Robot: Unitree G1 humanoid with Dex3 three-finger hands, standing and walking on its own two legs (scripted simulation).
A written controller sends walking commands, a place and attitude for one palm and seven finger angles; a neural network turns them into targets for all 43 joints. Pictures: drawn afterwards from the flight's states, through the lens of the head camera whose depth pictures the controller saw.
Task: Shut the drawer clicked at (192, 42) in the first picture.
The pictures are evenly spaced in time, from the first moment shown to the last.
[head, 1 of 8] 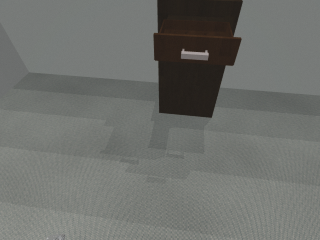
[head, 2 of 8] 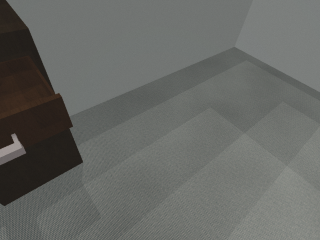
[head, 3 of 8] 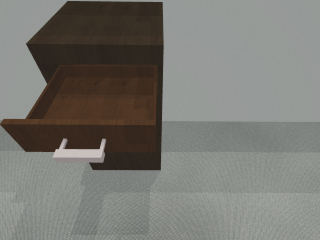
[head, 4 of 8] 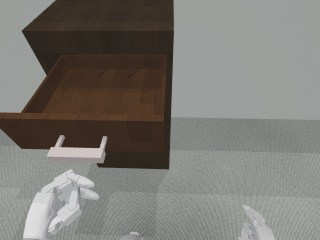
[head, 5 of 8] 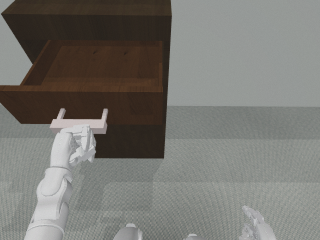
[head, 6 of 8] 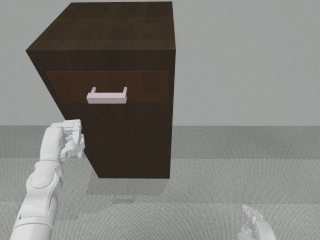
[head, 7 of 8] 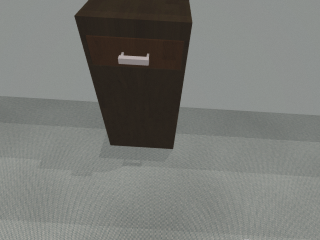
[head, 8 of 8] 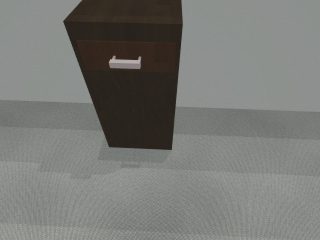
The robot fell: no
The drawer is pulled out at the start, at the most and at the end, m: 0.30 0.30 0.00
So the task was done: yes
